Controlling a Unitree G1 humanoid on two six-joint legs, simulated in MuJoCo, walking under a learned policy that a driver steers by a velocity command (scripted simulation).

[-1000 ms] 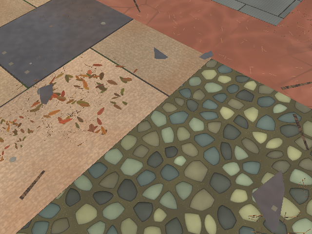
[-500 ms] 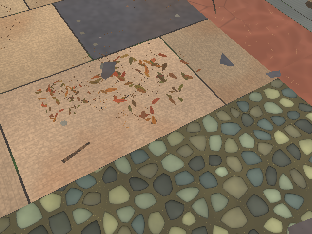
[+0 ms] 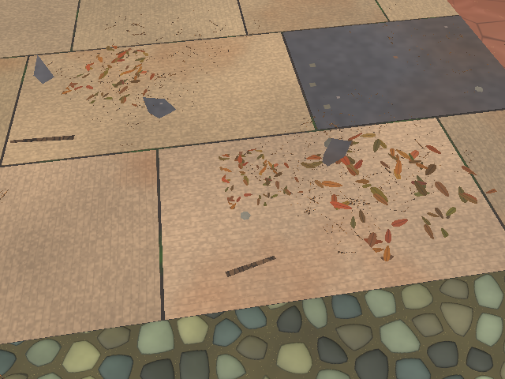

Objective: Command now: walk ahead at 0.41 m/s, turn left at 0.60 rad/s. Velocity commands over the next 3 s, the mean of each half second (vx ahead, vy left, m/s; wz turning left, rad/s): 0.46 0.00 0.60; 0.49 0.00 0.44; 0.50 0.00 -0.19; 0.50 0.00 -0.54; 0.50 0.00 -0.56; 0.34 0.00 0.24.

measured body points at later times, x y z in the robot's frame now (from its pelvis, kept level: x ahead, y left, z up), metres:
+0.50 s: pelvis +0.25 +0.09 +0.00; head +0.28 +0.13 +0.45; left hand +0.42 +0.39 -0.08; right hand +0.35 -0.19 -0.10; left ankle +0.12 +0.15 -0.74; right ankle +0.50 -0.01 -0.69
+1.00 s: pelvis +0.53 +0.17 +0.00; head +0.56 +0.19 +0.45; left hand +0.38 +0.42 -0.12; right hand +0.84 +0.09 -0.08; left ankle +0.59 +0.39 -0.70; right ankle +0.51 +0.03 -0.74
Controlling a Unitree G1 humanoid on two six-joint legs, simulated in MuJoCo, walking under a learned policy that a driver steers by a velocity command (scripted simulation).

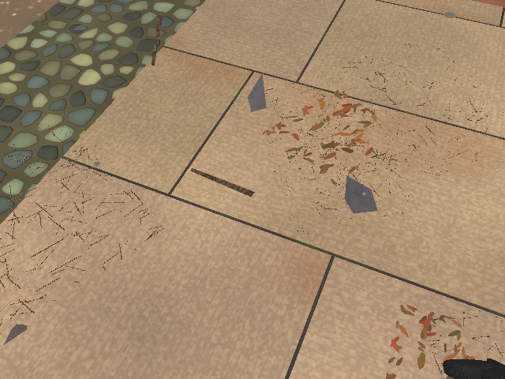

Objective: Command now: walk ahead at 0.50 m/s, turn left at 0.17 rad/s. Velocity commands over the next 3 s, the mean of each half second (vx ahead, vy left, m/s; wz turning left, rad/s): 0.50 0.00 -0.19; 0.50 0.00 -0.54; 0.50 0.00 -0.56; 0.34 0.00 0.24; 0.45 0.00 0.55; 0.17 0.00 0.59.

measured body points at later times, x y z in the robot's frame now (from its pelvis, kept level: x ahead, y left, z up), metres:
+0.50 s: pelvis +0.28 +0.04 +0.00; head +0.30 +0.03 +0.45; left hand +0.50 +0.26 -0.10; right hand +0.27 -0.25 -0.12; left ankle +0.20 +0.14 -0.74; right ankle +0.43 -0.14 -0.69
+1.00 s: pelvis +0.55 -0.06 +0.00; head +0.58 -0.09 +0.45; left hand +0.74 +0.17 -0.10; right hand +0.64 -0.38 -0.08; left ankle +0.80 +0.02 -0.69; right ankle +0.47 -0.12 -0.74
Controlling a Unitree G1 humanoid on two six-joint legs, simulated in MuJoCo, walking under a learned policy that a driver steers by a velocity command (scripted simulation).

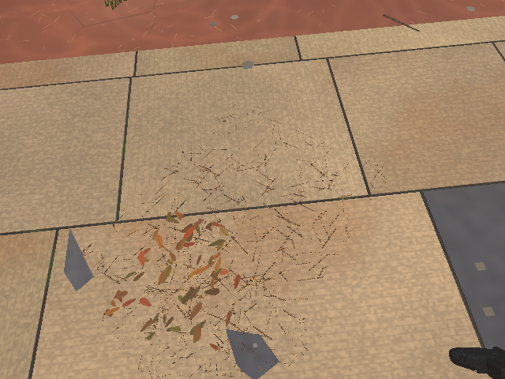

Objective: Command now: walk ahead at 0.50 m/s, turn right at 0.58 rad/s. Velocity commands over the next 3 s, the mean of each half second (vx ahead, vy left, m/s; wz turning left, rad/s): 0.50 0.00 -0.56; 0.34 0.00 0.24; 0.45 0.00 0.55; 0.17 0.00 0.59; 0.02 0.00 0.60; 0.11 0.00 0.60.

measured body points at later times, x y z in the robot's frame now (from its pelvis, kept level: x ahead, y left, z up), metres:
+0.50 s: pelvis +0.27 +0.02 +0.00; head +0.30 +0.01 +0.45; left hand +0.54 +0.19 -0.08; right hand +0.20 -0.26 -0.13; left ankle +0.21 +0.15 -0.74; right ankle +0.38 -0.18 -0.69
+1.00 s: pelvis +0.46 -0.07 +0.00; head +0.48 -0.07 +0.45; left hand +0.59 +0.20 -0.11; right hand +0.57 -0.36 -0.11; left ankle +0.57 +0.06 -0.70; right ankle +0.42 -0.18 -0.74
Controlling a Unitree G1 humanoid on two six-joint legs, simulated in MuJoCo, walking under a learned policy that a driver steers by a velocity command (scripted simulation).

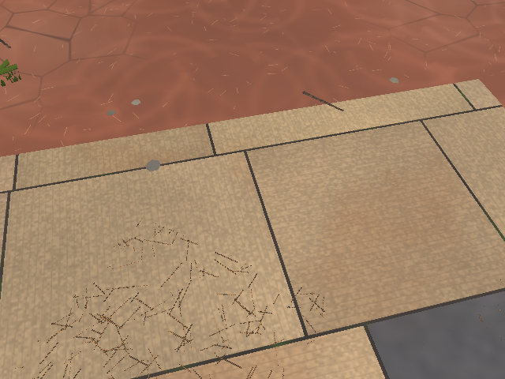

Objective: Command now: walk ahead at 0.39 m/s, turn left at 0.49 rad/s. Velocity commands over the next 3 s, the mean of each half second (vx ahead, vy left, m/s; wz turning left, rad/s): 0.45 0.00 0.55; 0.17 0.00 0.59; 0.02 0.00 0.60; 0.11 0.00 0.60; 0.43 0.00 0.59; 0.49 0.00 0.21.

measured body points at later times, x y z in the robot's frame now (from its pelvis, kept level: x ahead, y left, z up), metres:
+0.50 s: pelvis +0.23 +0.08 +0.00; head +0.26 +0.11 +0.45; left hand +0.38 +0.38 -0.09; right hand +0.34 -0.19 -0.11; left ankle +0.12 +0.15 -0.75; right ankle +0.45 -0.03 -0.70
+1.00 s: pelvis +0.38 +0.10 -0.01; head +0.41 +0.14 +0.44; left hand +0.33 +0.42 -0.13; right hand +0.68 -0.03 -0.09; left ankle +0.35 +0.24 -0.72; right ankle +0.48 +0.02 -0.75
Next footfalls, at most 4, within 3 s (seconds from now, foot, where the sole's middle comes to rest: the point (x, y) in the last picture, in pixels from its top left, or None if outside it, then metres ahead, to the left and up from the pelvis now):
0.16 left None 0.16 0.16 -0.78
0.60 right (256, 369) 0.51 0.03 -0.78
1.06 left None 0.37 0.26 -0.78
1.50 right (232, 357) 0.54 0.10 -0.78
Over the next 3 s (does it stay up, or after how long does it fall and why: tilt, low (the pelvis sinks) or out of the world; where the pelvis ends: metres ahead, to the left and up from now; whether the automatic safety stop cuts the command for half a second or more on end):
stays up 0.39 0.69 -0.01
